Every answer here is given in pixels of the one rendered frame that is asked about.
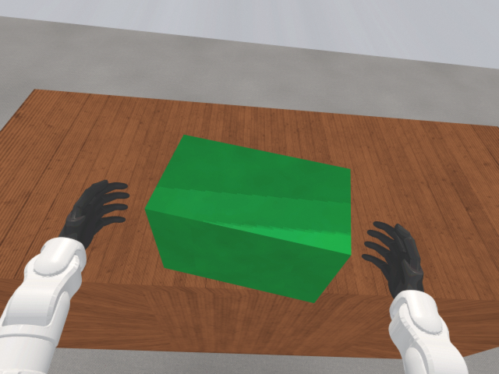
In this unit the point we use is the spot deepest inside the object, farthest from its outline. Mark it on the pedestal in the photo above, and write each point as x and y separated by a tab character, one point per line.
438	180

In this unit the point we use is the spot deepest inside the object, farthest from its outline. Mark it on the robot right forearm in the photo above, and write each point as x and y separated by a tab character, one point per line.
422	337

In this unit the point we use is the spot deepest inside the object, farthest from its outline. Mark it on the robot right hand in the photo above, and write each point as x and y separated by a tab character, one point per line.
403	271

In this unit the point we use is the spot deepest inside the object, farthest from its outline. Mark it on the carton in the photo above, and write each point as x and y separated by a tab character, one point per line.
256	219

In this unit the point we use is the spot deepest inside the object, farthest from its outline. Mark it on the robot left hand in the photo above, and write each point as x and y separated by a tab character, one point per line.
86	219

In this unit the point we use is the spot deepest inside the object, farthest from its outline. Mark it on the robot left forearm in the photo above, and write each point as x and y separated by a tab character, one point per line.
32	322

